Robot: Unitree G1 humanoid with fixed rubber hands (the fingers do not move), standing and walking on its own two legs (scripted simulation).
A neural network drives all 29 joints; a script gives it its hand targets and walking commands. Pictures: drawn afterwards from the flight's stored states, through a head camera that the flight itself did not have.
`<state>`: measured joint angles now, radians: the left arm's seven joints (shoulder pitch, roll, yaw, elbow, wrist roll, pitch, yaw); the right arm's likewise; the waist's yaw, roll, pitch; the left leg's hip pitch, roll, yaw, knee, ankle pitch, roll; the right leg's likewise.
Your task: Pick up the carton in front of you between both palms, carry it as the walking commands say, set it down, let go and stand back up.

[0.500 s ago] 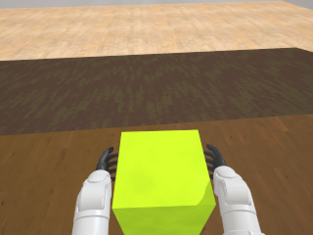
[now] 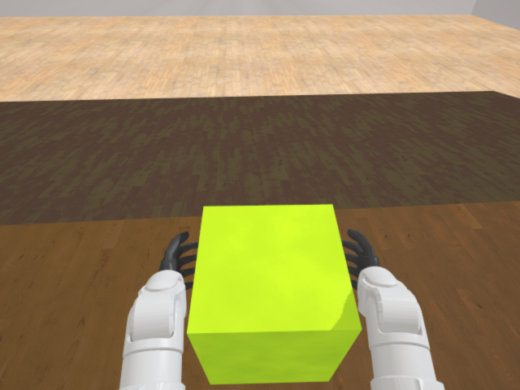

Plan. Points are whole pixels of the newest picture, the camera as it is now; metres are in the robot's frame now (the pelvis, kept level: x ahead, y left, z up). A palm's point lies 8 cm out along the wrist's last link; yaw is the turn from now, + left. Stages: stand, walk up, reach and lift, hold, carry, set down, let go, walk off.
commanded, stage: carry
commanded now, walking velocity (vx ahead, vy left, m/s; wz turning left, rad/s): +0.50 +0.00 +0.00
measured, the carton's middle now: (269, 298) +0.30 -0.01 +0.00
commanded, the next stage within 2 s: none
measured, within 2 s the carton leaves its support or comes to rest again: neither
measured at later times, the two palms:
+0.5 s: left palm (170, 205) +0.45 +0.17 +0.09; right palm (331, 196) +0.46 -0.13 +0.09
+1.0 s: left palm (188, 123) +0.77 +0.18 +0.09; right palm (302, 122) +0.76 -0.12 +0.10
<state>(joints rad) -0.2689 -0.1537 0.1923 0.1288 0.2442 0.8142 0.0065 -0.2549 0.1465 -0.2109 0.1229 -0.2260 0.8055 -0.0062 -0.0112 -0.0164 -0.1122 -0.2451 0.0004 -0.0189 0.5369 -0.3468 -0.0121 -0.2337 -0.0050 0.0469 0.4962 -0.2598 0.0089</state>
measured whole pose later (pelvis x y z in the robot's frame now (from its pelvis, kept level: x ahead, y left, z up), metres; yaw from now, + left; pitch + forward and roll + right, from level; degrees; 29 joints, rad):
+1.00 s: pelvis +0.55 +0.03 +0.00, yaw -1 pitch +4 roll -1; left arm 0.10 -0.14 0.05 -0.55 0.01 1.14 0.16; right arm 0.08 0.13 -0.03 -0.51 0.01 1.13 -0.15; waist -0.03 0.00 -0.16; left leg 0.05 0.03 0.24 0.23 -0.35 0.00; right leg -0.60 -0.10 -0.18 0.57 -0.04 -0.01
